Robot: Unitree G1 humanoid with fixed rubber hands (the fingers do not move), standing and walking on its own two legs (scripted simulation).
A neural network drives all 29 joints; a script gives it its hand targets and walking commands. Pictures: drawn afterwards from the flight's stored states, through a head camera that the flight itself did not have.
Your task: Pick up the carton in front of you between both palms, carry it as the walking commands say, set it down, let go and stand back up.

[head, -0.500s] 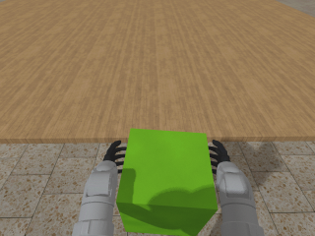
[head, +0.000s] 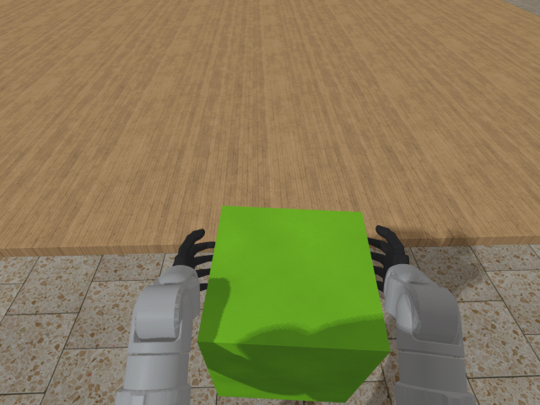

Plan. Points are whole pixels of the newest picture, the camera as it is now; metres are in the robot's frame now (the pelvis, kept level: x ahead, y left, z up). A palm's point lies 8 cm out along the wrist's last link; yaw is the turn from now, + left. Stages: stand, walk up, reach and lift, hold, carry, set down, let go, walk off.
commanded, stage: carry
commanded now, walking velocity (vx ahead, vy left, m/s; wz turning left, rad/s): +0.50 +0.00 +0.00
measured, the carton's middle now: (286, 308) +0.27 -0.01 +0.01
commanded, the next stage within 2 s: none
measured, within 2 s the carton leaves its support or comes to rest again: neither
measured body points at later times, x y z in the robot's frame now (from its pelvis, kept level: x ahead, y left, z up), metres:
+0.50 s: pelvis +0.27 -0.04 -0.03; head +0.27 -0.05 +0.42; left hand +0.56 +0.10 +0.06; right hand +0.56 -0.20 +0.06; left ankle +0.11 +0.09 -0.69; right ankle +0.34 -0.12 -0.75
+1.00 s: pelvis +0.58 -0.01 -0.02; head +0.63 +0.00 +0.42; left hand +0.97 +0.12 +0.12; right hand +0.95 -0.18 +0.13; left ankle +0.64 +0.05 -0.75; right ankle +0.47 -0.12 -0.65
